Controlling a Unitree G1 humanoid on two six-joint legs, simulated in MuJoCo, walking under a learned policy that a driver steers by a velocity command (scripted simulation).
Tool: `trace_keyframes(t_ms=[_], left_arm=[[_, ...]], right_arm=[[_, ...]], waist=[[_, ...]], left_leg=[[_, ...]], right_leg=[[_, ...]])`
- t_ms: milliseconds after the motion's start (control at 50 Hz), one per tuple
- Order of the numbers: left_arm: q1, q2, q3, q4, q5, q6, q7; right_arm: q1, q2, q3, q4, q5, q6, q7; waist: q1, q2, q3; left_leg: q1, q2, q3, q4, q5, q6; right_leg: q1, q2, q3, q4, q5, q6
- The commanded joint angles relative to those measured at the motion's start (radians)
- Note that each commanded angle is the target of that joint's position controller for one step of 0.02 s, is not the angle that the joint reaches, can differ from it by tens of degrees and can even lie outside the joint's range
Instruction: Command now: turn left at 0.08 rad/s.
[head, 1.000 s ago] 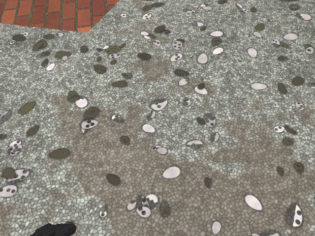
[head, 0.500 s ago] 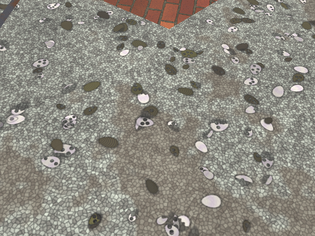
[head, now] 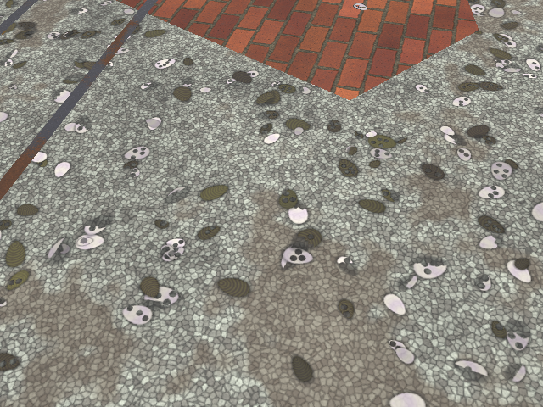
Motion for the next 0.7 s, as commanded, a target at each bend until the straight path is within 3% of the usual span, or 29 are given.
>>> trace_keyframes(t_ms=[20, 160, 560, 600, 620, 660, 680, 700], left_arm=[[-0.037, 0.148, 0.024, -0.041, -0.006, -0.015, 0.011], [-0.028, 0.133, 0.014, -0.005, -0.008, -0.001, 0.013], [0.020, 0.128, -0.003, 0.087, -0.010, 0.005, 0.018], [0.048, 0.137, 0.001, 0.101, -0.016, 0.009, 0.022], [0.052, 0.164, 0.010, 0.098, -0.023, 0.012, 0.026], [0.106, 0.215, 0.027, 0.101, -0.032, 0.006, 0.032], [0.118, 0.237, 0.038, 0.104, -0.036, -0.003, 0.034], [0.122, 0.230, 0.040, 0.100, -0.032, -0.014, 0.035]], right_arm=[[-0.023, -0.112, -0.032, -0.034, 0.002, -0.019, -0.003], [-0.004, -0.108, -0.032, 0.040, 0.008, -0.031, -0.007], [0.006, -0.106, -0.017, 0.203, 0.015, -0.030, -0.021], [0.020, -0.091, -0.014, 0.222, 0.019, -0.028, -0.023], [0.015, -0.092, -0.015, 0.221, 0.024, -0.030, -0.023], [-0.033, -0.086, -0.013, 0.194, 0.029, -0.053, -0.015], [-0.057, -0.079, -0.011, 0.180, 0.033, -0.069, -0.009], [-0.063, -0.081, -0.013, 0.176, 0.038, -0.083, -0.001]], waist=[[0.001, -0.066, -0.044], [0.013, -0.008, -0.050], [0.006, -0.027, -0.027], [0.009, -0.053, -0.030], [0.015, -0.091, 0.001], [0.039, -0.180, 0.073], [0.043, -0.199, 0.113], [0.041, -0.186, 0.131]], left_leg=[[0.065, 0.054, -0.048, -0.049, 0.125, 0.026], [0.073, 0.060, -0.052, -0.062, 0.184, 0.020], [0.095, 0.055, -0.027, -0.075, 0.180, 0.015], [0.070, 0.012, 0.020, -0.042, -0.056, 0.018], [0.007, -0.018, 0.053, 0.010, -0.211, 0.021], [-0.154, -0.019, 0.101, 0.168, -0.255, 0.025], [-0.196, 0.025, 0.090, 0.250, -0.217, 0.030], [-0.244, 0.058, 0.071, 0.306, -0.226, 0.038]], right_leg=[[-0.035, -0.089, 0.094, -0.130, 0.046, -0.036], [0.007, -0.061, 0.062, -0.104, 0.105, -0.036], [0.006, -0.036, 0.044, -0.126, 0.124, -0.031], [0.001, -0.030, 0.055, -0.156, -0.139, -0.050], [-0.014, -0.054, 0.103, -0.184, -0.319, -0.081], [-0.003, -0.215, 0.329, -0.310, -0.561, -0.178], [-0.022, -0.300, 0.434, -0.353, -0.566, -0.227], [-0.011, -0.335, 0.472, -0.366, -0.515, -0.251]])
Velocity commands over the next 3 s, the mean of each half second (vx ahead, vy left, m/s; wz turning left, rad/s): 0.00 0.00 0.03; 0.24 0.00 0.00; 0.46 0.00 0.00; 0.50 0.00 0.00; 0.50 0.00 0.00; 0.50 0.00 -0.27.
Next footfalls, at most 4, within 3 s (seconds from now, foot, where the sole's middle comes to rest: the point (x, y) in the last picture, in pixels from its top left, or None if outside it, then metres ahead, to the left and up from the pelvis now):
1.30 right None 0.48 -0.10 -0.77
1.86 left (241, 307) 0.78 0.14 -0.77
2.40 right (321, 219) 1.09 -0.10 -0.77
2.92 left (252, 155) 1.39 0.13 -0.77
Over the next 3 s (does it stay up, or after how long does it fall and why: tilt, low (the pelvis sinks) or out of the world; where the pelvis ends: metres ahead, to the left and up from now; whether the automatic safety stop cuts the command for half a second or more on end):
stays up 1.25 0.03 -0.01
